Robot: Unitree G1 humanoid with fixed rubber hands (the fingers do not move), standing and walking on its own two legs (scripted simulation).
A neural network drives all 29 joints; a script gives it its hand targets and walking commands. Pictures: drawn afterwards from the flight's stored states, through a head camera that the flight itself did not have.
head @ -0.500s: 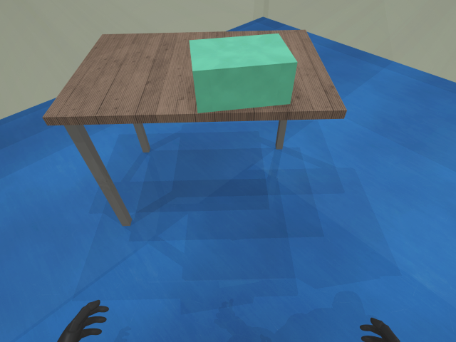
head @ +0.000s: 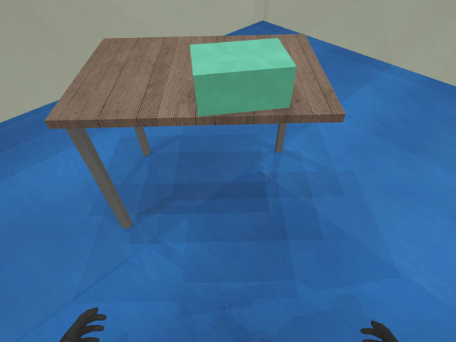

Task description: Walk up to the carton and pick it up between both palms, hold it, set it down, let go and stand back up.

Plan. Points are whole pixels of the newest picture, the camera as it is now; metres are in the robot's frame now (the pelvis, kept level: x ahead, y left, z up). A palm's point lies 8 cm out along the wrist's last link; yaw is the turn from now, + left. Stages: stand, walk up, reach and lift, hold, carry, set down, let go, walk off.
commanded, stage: stand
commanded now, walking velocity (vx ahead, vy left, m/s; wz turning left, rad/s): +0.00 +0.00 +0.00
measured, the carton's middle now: (239, 76) +0.88 +0.00 +0.02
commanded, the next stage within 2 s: none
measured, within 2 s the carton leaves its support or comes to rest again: neither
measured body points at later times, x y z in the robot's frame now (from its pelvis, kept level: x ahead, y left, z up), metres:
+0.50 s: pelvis +0.00 +0.00 +0.01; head -0.01 +0.00 +0.46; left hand +0.12 +0.30 -0.09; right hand +0.11 -0.28 -0.11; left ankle +0.03 +0.14 -0.73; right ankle +0.02 -0.11 -0.73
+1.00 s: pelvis +0.00 +0.00 +0.01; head +0.00 +0.00 +0.46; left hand +0.11 +0.31 -0.09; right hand +0.12 -0.28 -0.11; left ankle +0.03 +0.14 -0.73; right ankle +0.02 -0.11 -0.73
